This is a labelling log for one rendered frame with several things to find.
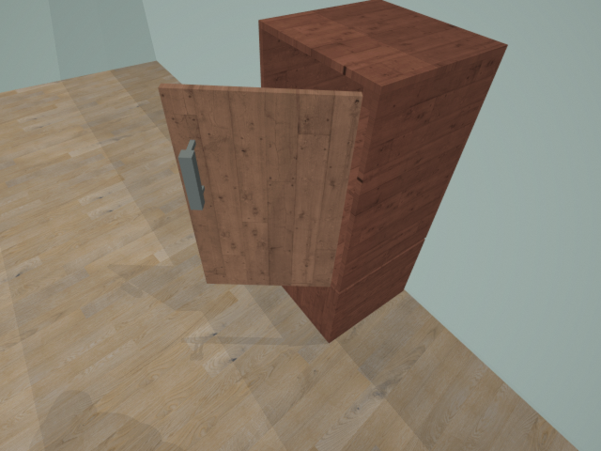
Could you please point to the handle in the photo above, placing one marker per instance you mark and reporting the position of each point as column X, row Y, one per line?
column 190, row 174

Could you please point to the cupboard door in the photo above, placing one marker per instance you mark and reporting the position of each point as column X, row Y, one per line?
column 275, row 164

